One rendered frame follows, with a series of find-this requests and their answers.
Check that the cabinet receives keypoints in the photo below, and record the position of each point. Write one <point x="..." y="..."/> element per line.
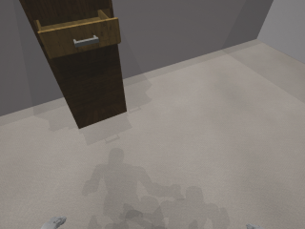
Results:
<point x="90" y="81"/>

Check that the drawer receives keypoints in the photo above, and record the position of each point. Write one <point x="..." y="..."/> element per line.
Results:
<point x="57" y="33"/>

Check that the handle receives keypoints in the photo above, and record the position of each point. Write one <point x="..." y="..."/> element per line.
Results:
<point x="86" y="42"/>

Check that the left robot hand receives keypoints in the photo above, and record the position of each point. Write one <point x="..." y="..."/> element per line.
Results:
<point x="54" y="222"/>

